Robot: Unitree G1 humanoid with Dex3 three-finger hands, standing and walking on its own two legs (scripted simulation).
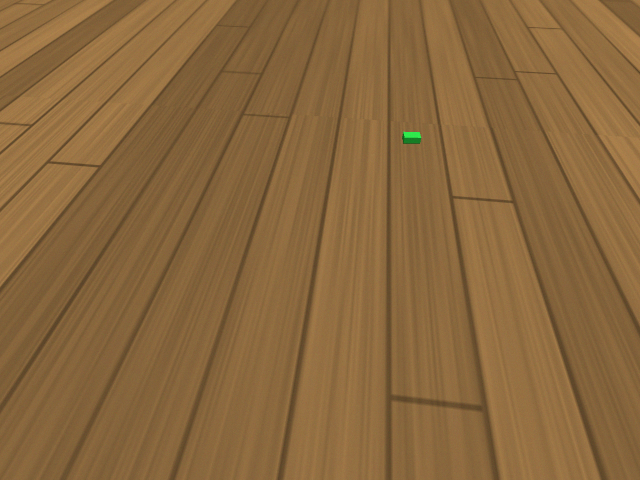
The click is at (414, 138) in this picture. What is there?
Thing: flat box
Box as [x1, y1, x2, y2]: [402, 132, 420, 143]
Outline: 403,132 403,142 419,143 419,132
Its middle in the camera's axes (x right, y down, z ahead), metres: +0.52 -0.61 +2.23
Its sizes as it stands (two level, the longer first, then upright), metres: 0.094 0.060 0.037
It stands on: the floor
